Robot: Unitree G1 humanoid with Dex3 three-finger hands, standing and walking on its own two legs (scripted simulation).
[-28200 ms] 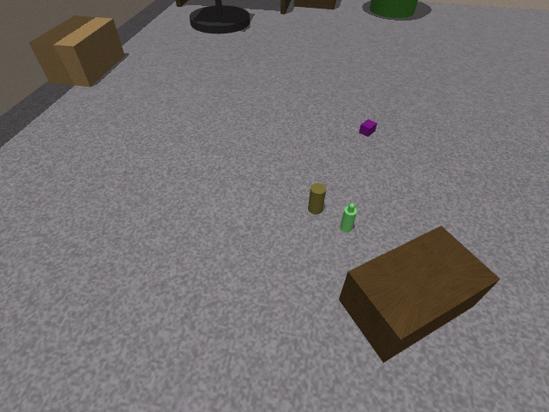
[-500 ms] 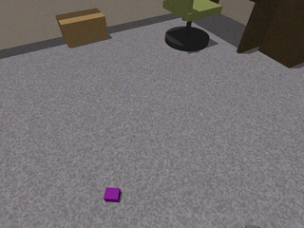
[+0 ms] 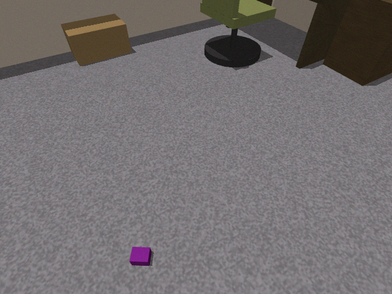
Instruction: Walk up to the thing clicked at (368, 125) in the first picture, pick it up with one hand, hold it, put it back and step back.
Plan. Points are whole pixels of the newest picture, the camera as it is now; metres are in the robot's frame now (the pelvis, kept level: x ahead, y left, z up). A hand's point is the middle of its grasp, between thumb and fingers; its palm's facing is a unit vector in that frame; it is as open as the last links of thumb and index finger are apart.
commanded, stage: walk up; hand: left
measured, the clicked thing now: (141, 256) +0.45 +0.27 -0.75
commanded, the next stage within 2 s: stand in 0.20 s
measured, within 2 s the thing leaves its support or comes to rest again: neither
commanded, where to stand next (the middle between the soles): +0.09 +0.00 m, yaw -1 degrees
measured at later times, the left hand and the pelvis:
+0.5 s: hand out of the picture +0.09 +0.25 -0.15, palm faces -0.02 -0.94 -0.34, open 7.3 cm; pelvis +0.02 -0.01 +0.00, yaw +0 degrees
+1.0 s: hand out of the picture +0.11 +0.24 -0.15, palm faces -0.02 -0.94 -0.34, open 7.3 cm; pelvis +0.03 -0.01 +0.00, yaw +0 degrees
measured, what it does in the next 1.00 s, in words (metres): stands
